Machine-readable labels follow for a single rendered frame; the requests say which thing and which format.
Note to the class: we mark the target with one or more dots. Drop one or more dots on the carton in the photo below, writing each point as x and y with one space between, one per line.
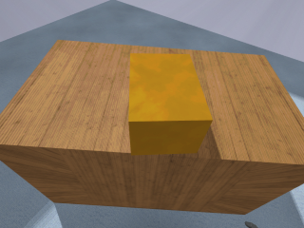
167 111

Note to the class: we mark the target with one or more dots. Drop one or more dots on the pedestal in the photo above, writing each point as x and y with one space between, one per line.
66 132

